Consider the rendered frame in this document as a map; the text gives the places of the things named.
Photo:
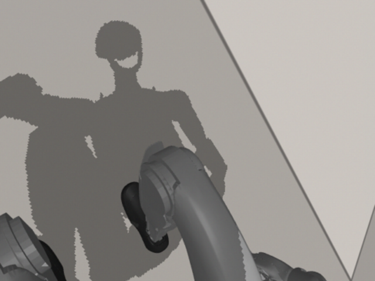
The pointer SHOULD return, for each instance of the right robot arm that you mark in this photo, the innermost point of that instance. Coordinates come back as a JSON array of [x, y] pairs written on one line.
[[299, 274]]

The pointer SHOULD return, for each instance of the left robot foot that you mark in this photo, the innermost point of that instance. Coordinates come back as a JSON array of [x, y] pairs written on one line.
[[57, 267]]

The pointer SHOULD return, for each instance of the right robot hand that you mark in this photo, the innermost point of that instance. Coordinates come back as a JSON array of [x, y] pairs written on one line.
[[271, 268]]

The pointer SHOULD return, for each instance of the right robot foot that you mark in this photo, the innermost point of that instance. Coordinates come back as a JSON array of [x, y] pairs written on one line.
[[131, 204]]

